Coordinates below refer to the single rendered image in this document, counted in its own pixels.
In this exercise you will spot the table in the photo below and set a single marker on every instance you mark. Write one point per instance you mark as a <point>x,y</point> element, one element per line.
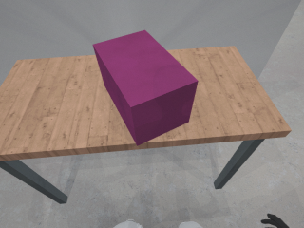
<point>59,106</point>

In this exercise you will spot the robot right hand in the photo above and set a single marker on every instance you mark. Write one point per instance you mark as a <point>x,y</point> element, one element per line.
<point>274,220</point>

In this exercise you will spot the carton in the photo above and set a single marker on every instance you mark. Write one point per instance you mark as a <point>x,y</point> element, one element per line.
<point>152,91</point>

